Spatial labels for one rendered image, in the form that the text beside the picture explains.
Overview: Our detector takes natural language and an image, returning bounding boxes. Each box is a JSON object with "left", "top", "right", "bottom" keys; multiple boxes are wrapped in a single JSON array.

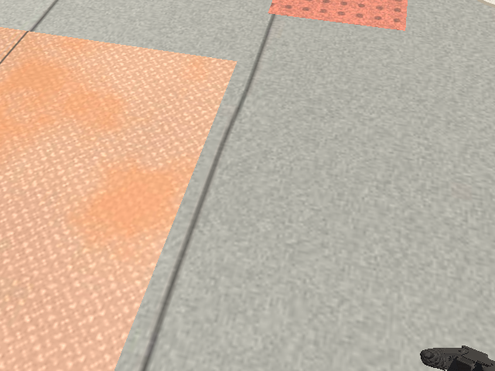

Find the right robot hand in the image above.
[{"left": 420, "top": 345, "right": 495, "bottom": 371}]

